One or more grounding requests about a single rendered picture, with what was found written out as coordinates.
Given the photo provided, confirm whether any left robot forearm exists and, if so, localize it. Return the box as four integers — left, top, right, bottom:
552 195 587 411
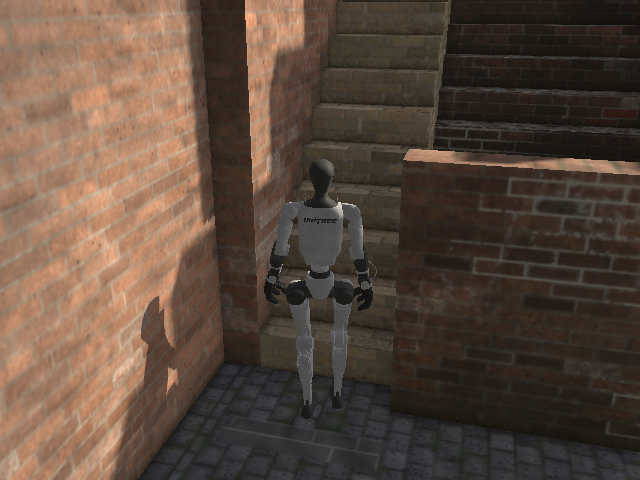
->
266 241 285 284

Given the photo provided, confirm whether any right robot upper arm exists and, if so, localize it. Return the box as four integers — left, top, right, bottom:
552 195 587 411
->
342 203 364 260

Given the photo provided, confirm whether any right robot hand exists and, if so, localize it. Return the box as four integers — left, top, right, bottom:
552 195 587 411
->
353 286 373 311

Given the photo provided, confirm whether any left robot upper arm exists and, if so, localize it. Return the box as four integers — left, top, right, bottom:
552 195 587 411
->
274 202 300 256

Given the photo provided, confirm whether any robot left shin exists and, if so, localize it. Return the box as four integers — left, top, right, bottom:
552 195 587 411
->
296 336 313 405

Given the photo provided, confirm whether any left robot hand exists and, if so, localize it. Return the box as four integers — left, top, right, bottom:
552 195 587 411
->
264 279 286 304

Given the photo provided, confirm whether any robot head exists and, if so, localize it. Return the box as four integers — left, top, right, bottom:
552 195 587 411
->
304 159 338 208

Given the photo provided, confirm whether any right robot forearm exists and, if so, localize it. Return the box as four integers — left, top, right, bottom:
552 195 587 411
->
354 245 372 290

